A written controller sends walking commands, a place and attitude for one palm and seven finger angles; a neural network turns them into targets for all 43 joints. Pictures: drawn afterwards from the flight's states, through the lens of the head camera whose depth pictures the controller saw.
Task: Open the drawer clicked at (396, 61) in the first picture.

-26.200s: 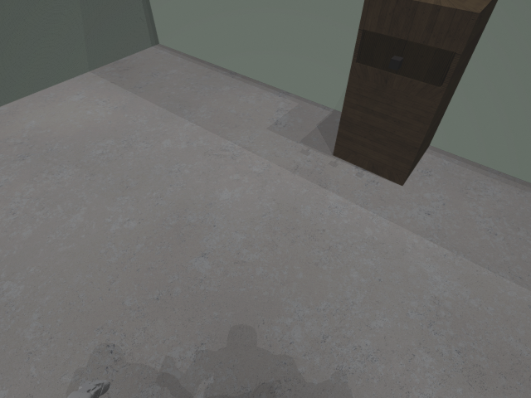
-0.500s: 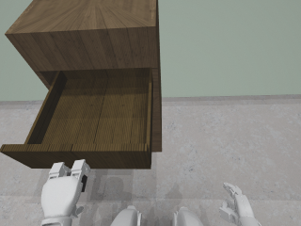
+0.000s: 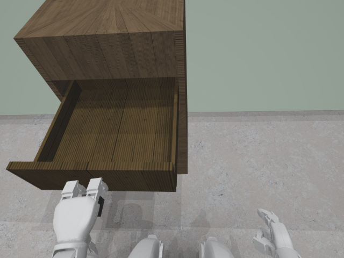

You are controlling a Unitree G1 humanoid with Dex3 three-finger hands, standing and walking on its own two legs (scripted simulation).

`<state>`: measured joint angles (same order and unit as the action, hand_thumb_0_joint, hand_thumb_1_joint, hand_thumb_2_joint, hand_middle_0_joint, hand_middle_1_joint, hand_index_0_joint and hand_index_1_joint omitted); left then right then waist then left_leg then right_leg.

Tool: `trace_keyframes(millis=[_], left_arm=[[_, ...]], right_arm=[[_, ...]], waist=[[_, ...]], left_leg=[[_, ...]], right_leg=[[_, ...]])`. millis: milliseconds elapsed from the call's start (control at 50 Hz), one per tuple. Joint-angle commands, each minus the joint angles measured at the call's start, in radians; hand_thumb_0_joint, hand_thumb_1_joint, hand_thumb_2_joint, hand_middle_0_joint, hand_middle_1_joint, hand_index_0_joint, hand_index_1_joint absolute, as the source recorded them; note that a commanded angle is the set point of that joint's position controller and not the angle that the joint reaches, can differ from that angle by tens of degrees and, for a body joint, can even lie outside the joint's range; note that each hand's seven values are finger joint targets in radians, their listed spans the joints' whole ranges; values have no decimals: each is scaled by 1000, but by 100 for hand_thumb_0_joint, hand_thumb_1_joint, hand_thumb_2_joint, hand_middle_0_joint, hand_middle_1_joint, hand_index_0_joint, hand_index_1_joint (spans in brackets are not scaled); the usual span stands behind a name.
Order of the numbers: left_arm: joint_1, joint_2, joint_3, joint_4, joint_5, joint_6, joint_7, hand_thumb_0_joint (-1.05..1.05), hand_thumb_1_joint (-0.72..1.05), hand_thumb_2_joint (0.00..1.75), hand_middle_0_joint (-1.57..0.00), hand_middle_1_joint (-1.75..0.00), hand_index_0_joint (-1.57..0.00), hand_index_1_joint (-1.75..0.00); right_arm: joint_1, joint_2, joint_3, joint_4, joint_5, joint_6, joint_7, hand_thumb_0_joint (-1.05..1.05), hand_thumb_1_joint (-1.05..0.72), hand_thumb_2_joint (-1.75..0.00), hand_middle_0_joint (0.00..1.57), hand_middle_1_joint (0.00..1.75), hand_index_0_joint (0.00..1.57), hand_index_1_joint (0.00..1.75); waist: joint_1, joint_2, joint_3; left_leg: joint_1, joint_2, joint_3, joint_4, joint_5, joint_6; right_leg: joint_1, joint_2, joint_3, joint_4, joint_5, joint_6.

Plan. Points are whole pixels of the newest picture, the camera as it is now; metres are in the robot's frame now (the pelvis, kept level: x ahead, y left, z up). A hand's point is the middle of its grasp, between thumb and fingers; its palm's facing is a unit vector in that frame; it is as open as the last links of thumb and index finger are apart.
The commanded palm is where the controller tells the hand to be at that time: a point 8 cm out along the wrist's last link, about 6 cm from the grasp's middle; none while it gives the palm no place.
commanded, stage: lift the hand off the handle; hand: left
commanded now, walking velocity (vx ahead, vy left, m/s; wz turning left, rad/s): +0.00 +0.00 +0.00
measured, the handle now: (93, 197) +0.26 +0.22 -0.03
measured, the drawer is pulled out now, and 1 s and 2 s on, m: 0.30 0.30 0.30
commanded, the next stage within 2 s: none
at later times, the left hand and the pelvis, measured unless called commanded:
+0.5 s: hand (76, 210) +0.22 +0.23 +0.00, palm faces -0.02 -0.07 -1.00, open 13.6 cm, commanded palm +0.20 +0.23 +0.06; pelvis +0.02 +0.01 +0.03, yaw -1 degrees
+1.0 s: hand (71, 205) +0.22 +0.23 +0.04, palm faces -0.01 -0.12 -0.99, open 13.6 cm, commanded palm +0.21 +0.23 +0.10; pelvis +0.04 +0.02 +0.05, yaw -1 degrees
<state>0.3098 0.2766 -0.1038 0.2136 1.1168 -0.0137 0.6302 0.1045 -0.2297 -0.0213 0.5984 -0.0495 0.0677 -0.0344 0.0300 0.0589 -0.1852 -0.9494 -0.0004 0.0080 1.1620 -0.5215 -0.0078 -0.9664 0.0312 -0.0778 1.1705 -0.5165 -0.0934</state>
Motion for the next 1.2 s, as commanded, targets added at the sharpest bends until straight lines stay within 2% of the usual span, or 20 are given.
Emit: trace_keyframes(millis=[0, 100, 140, 220, 300, 420, 480, 540, 560, 660, 720, 780, 880, 920, 960, 1000, 1060, 1080, 1120, 1180], left_arm=[[-73, 169, 120, -208, -15, 26, 38, 0, -50, 30, -30, -120, -30, -120], [-22, 168, 110, -212, -34, 58, 16, 0, -50, 30, -30, -120, -30, -120], [-53, 167, 101, -231, -38, 58, 6, 0, -50, 30, -30, -120, -30, -120], [-35, 195, 134, -218, -40, 46, -6, 0, -50, 30, -30, -120, -30, -120], [12, 195, 138, -272, -35, 26, 1, 0, -50, 30, -30, -120, -30, -120], [9, 143, 84, -264, -41, 30, -11, 0, -50, 30, -30, -120, -30, -120], [41, 143, 78, -289, -57, 35, -30, 0, -50, 30, -30, -120, -30, -120], [0, 145, 57, -328, -51, 27, -44, 0, -50, 30, -30, -120, -30, -120], [1, 153, 67, -337, -48, 22, -45, 0, -50, 30, -30, -120, -30, -120], [48, 143, 51, -394, -37, 6, -50, 0, -50, 30, -30, -120, -30, -120], [79, 147, 66, -373, -39, 11, -53, 0, -50, 30, -30, -120, -30, -120], [73, 143, 58, -402, -37, 17, -56, 0, -50, 30, -30, -120, -30, -120], [108, 155, 69, -441, -51, 23, -67, 0, -50, 30, -30, -120, -30, -120], [149, 145, 60, -440, -57, 21, -75, 0, -50, 30, -30, -120, -30, -120], [116, 149, 59, -451, -55, 22, -82, 0, -50, 30, -30, -120, -30, -120], [88, 170, 77, -456, -50, 26, -86, 0, -50, 30, -30, -120, -30, -120], [111, 154, 62, -466, -53, 24, -95, 0, -50, 30, -30, -120, -30, -120], [107, 161, 71, -474, -60, 27, -98, 0, -50, 30, -30, -120, -30, -120], [123, 152, 54, -505, -69, 22, -107, 0, -50, 30, -30, -120, -30, -120], [114, 185, 91, -497, -76, 24, -113, 0, -50, 30, -30, -120, -30, -120]], right_arm=[[-77, -98, -36, -158, 5, -42, -9, 0, -90, -90, 20, 30, 20, 30], [-83, -96, -26, -169, 15, -29, -12, 0, -90, -90, 20, 30, 20, 30], [-80, -97, -23, -170, 15, -30, -14, 0, -90, -90, 20, 30, 20, 30], [-76, -97, -21, -168, 16, -32, -17, 0, -90, -90, 20, 30, 20, 30], [-64, -98, -28, -176, 12, -32, -6, 0, -90, -90, 20, 30, 20, 30], [-66, -105, -33, -178, 9, -30, 10, 0, -90, -90, 20, 30, 20, 30], [-63, -110, -33, -195, 12, -30, 16, 0, -90, -90, 20, 30, 20, 30], [-61, -110, -31, -200, 11, -27, 19, 0, -90, -90, 20, 30, 20, 30], [-57, -109, -33, -202, 8, -27, 18, 0, -90, -90, 20, 30, 20, 30], [-55, -104, -30, -216, 3, -25, 32, 0, -90, -90, 20, 30, 20, 30], [-56, -105, -26, -219, 5, -20, 39, 0, -90, -90, 20, 30, 20, 30], [-59, -104, -24, -228, 6, -15, 46, 0, -90, -90, 20, 30, 20, 30], [-61, -101, -22, -239, 9, -14, 48, 0, -90, -90, 20, 30, 20, 30], [-62, -98, -22, -242, 12, -16, 52, 0, -90, -90, 20, 30, 20, 30], [-63, -99, -20, -240, 11, -12, 53, 0, -90, -90, 20, 30, 20, 30], [-69, -101, -18, -234, 13, -12, 52, 0, -90, -90, 20, 30, 20, 30], [-66, -97, -20, -241, 14, -14, 54, 0, -90, -90, 20, 30, 20, 30], [-65, -99, -20, -242, 15, -14, 55, 0, -90, -90, 20, 30, 20, 30], [-66, -97, -22, -247, 16, -15, 57, 0, -90, -90, 20, 30, 20, 30], [-73, -101, -16, -245, 16, -13, 53, 0, -90, -90, 20, 30, 20, 30]], waist=[[-2, -51, -270], [-4, -78, -213], [-10, -80, -203], [-3, -83, -176], [9, -15, -223], [-20, -52, -160], [-15, -75, -174], [-15, -45, -161], [-12, -62, -171], [-1, -10, -174], [-1, -54, -141], [1, -23, -148], [9, -51, -158], [13, -70, -136], [8, -76, -126], [9, -38, -121], [16, -25, -124], [12, -45, -131], [16, -34, -126], [15, -62, -110]], left_leg=[[151, -39, -1, -139, 143, 46], [169, -37, 2, -179, 147, 46], [173, -37, 2, -189, 142, 48], [176, -39, 0, -204, 148, 47], [260, -38, 3, -228, 205, 46], [292, -31, -7, -252, 221, 48], [312, -30, -8, -273, 233, 51], [349, -28, -10, -294, 229, 51], [358, -28, -8, -294, 239, 52], [412, -25, -7, -308, 292, 49], [400, -23, -14, -317, 288, 47], [421, -22, -16, -330, 303, 44], [443, -20, -16, -343, 336, 45], [438, -22, -12, -347, 338, 47], [439, -21, -15, -356, 331, 46], [453, -21, -14, -366, 320, 44], [475, -19, -13, -375, 333, 45], [485, -16, -16, -378, 350, 43], [495, -15, -13, -385, 359, 45], [482, -17, -17, -398, 336, 45]], right_leg=[[252, -19, 147, -262, 229, 49], [291, -19, 151, -309, 242, 52], [305, -22, 156, -326, 239, 55], [323, -21, 168, -339, 255, 52], [337, -16, 142, -330, 320, 44], [316, -12, 122, -352, 338, 48], [347, -15, 112, -367, 347, 49], [332, -14, 95, -378, 309, 49], [341, -14, 99, -380, 324, 49], [343, -12, 87, -379, 357, 40], [350, -7, 85, -384, 363, 41], [359, -7, 85, -387, 365, 37], [400, -9, 93, -397, 419, 38], [414, -11, 98, -408, 443, 42], [414, -13, 97, -412, 436, 43], [411, -13, 107, -424, 414, 41], [422, -12, 101, -430, 416, 39], [429, -12, 102, -431, 431, 37], [441, -14, 100, -438, 440, 39], [455, -16, 110, -454, 429, 41]])
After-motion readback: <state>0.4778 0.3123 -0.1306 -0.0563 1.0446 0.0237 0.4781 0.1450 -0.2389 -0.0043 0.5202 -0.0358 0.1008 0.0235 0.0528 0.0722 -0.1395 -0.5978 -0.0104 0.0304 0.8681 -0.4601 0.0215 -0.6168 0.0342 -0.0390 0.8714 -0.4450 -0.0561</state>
